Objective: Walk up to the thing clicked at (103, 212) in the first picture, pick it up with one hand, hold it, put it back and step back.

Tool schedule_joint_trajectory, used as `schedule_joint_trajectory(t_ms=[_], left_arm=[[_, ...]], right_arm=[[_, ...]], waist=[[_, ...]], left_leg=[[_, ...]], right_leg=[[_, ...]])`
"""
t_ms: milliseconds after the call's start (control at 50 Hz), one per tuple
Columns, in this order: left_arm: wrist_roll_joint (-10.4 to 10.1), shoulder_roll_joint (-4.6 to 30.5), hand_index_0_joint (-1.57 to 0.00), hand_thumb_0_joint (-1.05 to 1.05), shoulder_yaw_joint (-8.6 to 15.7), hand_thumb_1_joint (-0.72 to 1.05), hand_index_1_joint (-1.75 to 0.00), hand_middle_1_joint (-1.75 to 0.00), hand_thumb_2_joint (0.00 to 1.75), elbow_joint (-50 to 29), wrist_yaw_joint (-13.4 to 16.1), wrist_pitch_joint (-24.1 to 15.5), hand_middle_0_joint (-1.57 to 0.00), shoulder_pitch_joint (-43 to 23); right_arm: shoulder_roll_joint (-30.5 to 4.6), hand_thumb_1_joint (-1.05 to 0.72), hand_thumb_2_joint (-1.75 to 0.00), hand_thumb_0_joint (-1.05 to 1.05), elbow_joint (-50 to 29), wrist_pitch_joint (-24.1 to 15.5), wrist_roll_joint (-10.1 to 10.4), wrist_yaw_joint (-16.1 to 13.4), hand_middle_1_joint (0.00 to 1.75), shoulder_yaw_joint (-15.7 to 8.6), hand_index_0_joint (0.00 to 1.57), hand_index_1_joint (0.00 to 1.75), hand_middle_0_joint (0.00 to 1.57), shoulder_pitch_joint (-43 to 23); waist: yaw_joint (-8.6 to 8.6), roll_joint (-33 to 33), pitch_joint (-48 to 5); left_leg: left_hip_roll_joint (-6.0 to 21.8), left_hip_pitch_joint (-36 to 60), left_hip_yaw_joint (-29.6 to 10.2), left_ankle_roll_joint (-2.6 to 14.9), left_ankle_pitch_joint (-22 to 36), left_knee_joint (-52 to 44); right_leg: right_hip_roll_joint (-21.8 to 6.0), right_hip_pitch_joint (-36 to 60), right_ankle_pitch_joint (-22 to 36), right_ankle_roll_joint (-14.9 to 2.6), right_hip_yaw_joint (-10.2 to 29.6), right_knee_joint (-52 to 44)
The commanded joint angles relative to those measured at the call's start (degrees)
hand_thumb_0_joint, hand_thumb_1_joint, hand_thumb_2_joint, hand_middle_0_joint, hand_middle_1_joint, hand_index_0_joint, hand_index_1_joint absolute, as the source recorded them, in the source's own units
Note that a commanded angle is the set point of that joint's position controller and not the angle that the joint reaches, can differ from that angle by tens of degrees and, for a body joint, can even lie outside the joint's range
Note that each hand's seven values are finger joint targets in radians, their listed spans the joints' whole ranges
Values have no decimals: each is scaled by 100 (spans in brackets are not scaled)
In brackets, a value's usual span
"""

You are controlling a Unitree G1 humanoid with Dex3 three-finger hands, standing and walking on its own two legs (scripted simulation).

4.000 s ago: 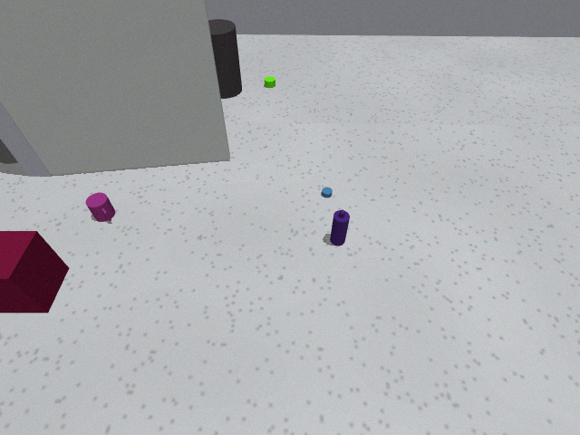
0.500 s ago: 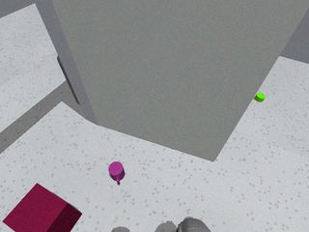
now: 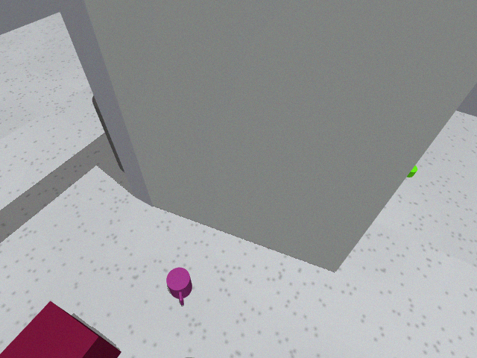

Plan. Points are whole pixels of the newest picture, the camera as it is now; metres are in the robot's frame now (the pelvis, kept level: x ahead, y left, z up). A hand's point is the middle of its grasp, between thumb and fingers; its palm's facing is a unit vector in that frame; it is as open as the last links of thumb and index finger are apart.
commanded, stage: walk up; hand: left
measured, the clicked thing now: (180, 287) +0.47 +0.22 -0.71
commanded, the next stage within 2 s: stand in 1.06 s
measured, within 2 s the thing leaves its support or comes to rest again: neither
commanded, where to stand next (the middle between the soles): +0.07 -0.01 m, yaw +0 degrees
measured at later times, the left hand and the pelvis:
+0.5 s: hand out of the picture +0.09 +0.25 -0.13, palm faces +0.00 -0.94 -0.34, open 7.4 cm; pelvis +0.01 -0.01 +0.02, yaw +0 degrees
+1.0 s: hand out of the picture +0.11 +0.25 -0.13, palm faces -0.03 -0.94 -0.33, open 7.4 cm; pelvis +0.02 +0.00 +0.02, yaw -1 degrees
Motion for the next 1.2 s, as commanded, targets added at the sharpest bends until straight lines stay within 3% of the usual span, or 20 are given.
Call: schedule_joint_trajectory(t_ms=[0,60,200,380,580,840,1020,1060,1140,1180], left_arm=[[-6,1142,-20,0,189,90,-30,-30,90,-65,31,-125,-20,-190],[-2,1137,-20,0,156,90,-30,-30,90,140,36,-126,-20,-300],[13,1050,-20,0,127,90,-30,-30,90,479,29,-154,-20,-573],[64,964,-20,0,142,90,-30,-30,90,689,31,-127,-20,-717],[85,958,-20,0,195,90,-30,-30,90,639,32,-107,-20,-785],[103,910,-20,0,208,90,-30,-30,90,646,41,-72,-20,-794],[89,895,-20,0,212,90,-30,-30,90,581,45,-63,-20,-842],[91,913,-20,0,190,90,-30,-30,90,550,74,-64,-20,-793],[99,944,-20,0,194,90,-30,-30,90,543,74,-74,-20,-765],[104,913,-20,0,185,90,-30,-30,90,524,69,-78,-20,-767]], right_arm=[[-1390,-90,-90,0,-255,-170,15,-112,30,-262,20,30,20,-551],[-1341,-90,-90,0,-132,-160,37,-117,30,-244,20,30,20,-698],[-1237,-90,-90,0,174,-115,63,-113,30,-245,20,30,20,-903],[-1164,-90,-90,0,442,-72,8,-84,30,-241,20,30,20,-1125],[-1156,-90,-90,0,527,-99,-20,-98,30,-231,20,30,20,-1018],[-1151,-90,-90,0,534,-82,-19,-112,30,-268,20,30,20,-847],[-1137,-90,-90,0,518,-85,-27,-117,30,-255,20,30,20,-780],[-1136,-90,-90,0,459,-80,-56,-130,30,-258,20,30,20,-863],[-1121,-90,-90,0,437,-74,-56,-123,30,-251,20,30,20,-837],[-1154,-90,-90,0,429,-76,-56,-124,30,-261,20,30,20,-841]], waist=[[98,759,-533],[79,489,-635],[5,175,-781],[29,79,-556],[12,178,-698],[-57,109,-572],[-45,198,-594],[-48,216,-615],[-65,161,-523],[-57,178,-624]], left_leg=[[639,124,-875,344,486,-1507],[625,439,-726,333,921,-1485],[518,988,-512,232,1340,-1651],[496,1085,-500,152,873,-2110],[510,1047,-454,113,1073,-2227],[489,1012,-474,131,975,-2231],[505,1005,-439,101,1238,-2234],[591,1055,-498,52,1432,-2279],[558,997,-495,52,1072,-2349],[579,1125,-468,73,1316,-2273]], right_leg=[[-332,474,749,-330,406,-701],[-395,542,1011,-317,444,-986],[-575,741,1418,-287,568,-1543],[-552,656,816,-210,581,-2045],[-584,1007,1163,-204,537,-2026],[-505,871,930,-187,519,-2043],[-533,982,1311,-177,538,-1955],[-531,946,1151,-185,481,-1965],[-541,937,885,-183,483,-2027],[-583,949,1106,-191,510,-2019]])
